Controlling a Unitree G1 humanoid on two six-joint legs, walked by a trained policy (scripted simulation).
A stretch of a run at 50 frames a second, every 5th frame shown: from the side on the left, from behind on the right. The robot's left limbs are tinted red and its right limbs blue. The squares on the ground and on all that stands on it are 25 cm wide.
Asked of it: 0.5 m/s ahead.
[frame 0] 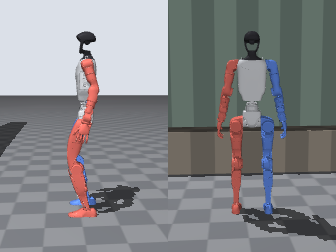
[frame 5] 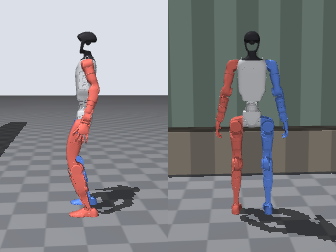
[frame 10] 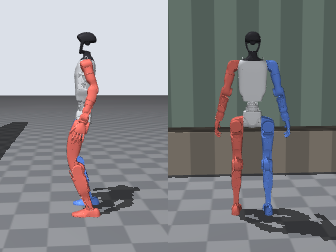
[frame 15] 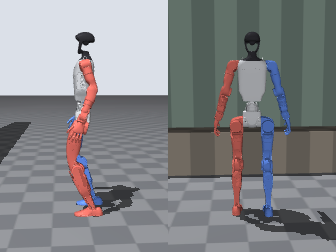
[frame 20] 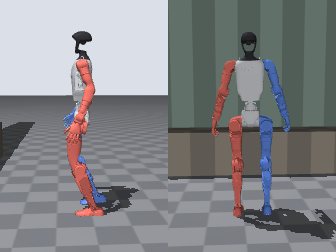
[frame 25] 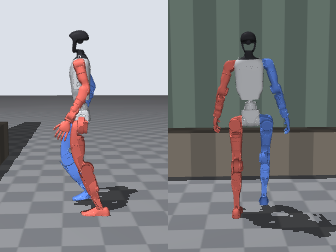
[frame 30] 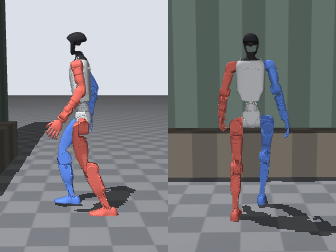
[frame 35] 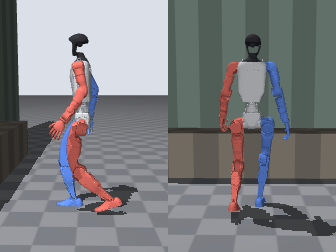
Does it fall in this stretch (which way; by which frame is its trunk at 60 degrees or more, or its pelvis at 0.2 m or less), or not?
no
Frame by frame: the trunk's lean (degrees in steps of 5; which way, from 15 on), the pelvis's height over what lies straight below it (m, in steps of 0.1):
0: 0, 0.8
5: 0, 0.8
10: 5, 0.8
15: 5, 0.8
20: 0, 0.8
25: 5, 0.8
30: 5, 0.8
35: 5, 0.7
